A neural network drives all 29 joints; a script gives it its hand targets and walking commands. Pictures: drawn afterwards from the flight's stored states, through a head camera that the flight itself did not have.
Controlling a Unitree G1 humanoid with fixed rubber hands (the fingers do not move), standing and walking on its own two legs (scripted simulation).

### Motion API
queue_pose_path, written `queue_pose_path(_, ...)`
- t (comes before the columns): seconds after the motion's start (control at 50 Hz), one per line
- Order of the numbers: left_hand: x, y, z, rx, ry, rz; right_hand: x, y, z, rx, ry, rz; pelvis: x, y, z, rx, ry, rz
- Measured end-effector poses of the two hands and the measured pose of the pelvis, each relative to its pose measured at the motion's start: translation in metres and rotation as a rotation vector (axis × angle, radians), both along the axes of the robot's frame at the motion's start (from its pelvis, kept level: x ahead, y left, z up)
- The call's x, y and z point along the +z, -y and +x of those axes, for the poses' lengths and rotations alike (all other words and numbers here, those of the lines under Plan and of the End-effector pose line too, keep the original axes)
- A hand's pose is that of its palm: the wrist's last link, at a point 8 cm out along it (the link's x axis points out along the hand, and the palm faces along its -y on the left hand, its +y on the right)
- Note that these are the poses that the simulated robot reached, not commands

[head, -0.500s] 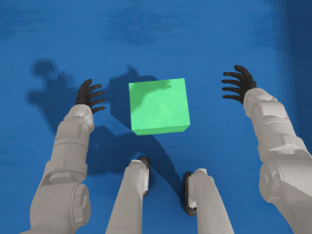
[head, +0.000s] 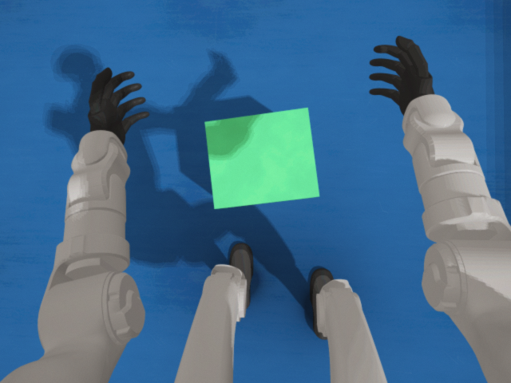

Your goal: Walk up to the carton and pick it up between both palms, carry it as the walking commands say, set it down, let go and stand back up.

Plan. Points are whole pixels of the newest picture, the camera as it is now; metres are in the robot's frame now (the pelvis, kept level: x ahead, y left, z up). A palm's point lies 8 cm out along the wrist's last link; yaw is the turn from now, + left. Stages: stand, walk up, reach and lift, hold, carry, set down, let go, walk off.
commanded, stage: reach and lift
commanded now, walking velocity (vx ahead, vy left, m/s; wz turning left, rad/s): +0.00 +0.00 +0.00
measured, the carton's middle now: (263, 164) +0.46 +0.07 -0.53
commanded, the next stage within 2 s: none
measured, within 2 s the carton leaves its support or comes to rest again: neither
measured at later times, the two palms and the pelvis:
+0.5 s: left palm (151, 152) +0.44 +0.27 -0.26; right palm (369, 128) +0.51 -0.14 -0.27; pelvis -0.05 -0.01 -0.12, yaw +0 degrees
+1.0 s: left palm (182, 167) +0.43 +0.26 -0.42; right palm (347, 148) +0.50 -0.14 -0.42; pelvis -0.07 +0.00 -0.23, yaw +0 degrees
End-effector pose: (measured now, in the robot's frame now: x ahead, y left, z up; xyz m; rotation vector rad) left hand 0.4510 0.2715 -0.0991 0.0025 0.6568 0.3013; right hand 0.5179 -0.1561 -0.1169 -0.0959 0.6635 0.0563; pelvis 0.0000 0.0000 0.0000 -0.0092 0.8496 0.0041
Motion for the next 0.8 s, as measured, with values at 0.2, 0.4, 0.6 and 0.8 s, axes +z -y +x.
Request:
queue_pose_path(0.2, -0.041, 0.004, -0.013, -0.002, -0.030, -0.022, -0.042, 0.001, -0.011, -0.020, -0.030, -0.003, -0.028, 0.013, -0.014, -0.007, -0.050, 0.013)
queue_pose_path(0.4, -0.124, -0.001, -0.012, 0.011, -0.024, -0.013, -0.117, -0.014, -0.006, -0.017, -0.015, -0.025, -0.096, 0.015, -0.041, 0.006, -0.057, -0.002)
queue_pose_path(0.6, -0.194, -0.005, -0.007, 0.014, -0.036, -0.003, -0.186, -0.015, -0.009, -0.030, -0.032, -0.047, -0.149, 0.003, -0.049, 0.006, 0.010, -0.014)
queue_pose_path(0.8, -0.259, 0.001, -0.008, 0.013, -0.027, -0.007, -0.247, -0.014, -0.010, -0.025, -0.016, -0.053, -0.189, -0.003, -0.059, 0.005, 0.153, -0.010)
